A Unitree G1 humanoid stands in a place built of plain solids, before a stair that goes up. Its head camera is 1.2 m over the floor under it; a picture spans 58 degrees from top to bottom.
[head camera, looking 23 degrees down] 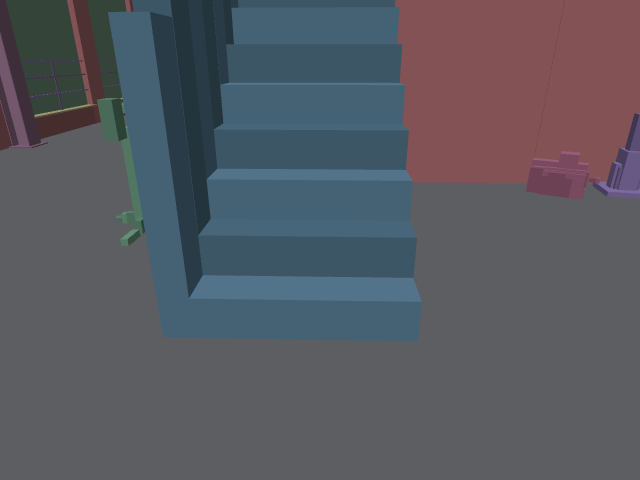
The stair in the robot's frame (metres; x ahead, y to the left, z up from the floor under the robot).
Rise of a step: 0.21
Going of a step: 0.22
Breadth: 1.05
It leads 2 degrees to the right of straight ahead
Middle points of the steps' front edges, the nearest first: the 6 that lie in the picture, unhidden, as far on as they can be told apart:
1.65 0.08 0.21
1.88 0.07 0.42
2.10 0.06 0.63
2.32 0.06 0.84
2.55 0.05 1.05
2.77 0.05 1.27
